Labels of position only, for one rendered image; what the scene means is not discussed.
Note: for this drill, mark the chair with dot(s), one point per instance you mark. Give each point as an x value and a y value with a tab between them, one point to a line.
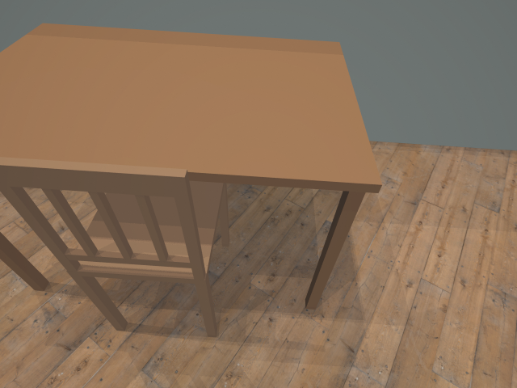
153	224

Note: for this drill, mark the table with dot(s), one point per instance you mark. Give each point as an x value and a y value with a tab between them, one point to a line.
229	109

